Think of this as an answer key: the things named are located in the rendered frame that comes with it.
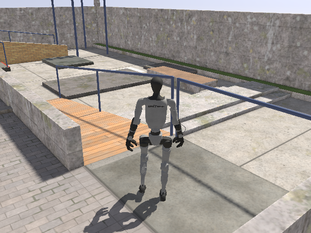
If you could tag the left robot upper arm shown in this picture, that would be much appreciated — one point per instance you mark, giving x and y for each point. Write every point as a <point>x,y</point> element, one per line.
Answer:
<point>138,110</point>

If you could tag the robot left forearm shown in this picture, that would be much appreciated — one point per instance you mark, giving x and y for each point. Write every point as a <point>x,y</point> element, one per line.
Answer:
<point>132,130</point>

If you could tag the right robot upper arm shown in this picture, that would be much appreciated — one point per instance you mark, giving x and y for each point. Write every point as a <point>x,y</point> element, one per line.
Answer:
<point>173,110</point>

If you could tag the right robot thigh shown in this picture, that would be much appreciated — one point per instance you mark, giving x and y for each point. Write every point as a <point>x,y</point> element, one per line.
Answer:
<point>166,149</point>

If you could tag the left robot hand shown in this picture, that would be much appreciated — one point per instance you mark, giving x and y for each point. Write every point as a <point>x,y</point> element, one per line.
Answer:
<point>128,144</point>

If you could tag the robot right forearm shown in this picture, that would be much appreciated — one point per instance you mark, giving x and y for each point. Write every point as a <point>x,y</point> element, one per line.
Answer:
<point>179,129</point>

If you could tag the robot left shin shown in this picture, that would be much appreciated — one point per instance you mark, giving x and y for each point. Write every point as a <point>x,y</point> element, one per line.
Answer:
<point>143,169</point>

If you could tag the right robot hand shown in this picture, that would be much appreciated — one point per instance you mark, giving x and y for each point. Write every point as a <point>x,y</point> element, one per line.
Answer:
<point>177,139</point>

